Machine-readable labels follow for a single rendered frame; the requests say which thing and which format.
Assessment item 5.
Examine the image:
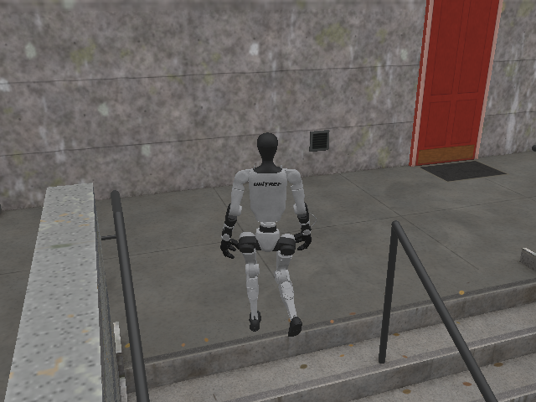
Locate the right robot upper arm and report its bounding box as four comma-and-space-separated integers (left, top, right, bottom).
285, 168, 307, 214

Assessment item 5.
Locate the robot right forearm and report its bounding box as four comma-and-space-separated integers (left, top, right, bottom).
297, 202, 312, 235

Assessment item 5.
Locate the robot left forearm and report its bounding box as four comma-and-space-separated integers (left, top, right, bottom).
221, 204, 237, 241

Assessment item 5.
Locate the right robot hand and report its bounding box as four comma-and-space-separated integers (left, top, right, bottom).
294, 232, 312, 250

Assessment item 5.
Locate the robot right shin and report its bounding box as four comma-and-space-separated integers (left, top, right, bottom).
278, 270, 297, 320

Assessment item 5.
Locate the left robot hand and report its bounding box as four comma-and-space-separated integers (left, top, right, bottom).
220, 239, 240, 259

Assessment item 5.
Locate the robot torso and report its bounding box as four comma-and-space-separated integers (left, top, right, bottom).
248, 165, 287, 252

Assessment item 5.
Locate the left robot upper arm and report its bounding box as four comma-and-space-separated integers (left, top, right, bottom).
229, 169, 250, 216

